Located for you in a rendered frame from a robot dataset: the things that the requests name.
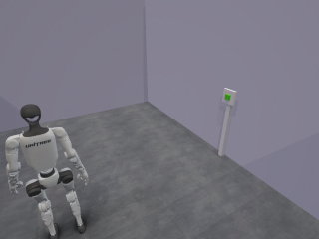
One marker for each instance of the robot right forearm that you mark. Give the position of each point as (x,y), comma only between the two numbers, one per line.
(77,163)

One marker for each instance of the button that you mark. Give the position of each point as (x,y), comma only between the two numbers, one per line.
(227,96)

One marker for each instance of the left robot upper arm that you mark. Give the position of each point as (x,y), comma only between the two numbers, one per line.
(11,151)

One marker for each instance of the robot right hand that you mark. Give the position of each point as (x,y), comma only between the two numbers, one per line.
(85,177)

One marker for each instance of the robot left hand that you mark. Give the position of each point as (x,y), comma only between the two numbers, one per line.
(12,188)

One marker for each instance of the panel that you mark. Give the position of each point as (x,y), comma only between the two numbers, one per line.
(227,118)

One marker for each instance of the right robot upper arm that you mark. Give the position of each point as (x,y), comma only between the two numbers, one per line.
(64,141)

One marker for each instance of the humanoid robot torso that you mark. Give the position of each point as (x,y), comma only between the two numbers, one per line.
(41,155)

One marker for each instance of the robot head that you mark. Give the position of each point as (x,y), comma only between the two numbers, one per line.
(30,111)

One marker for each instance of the robot left forearm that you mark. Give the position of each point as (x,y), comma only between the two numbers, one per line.
(12,176)

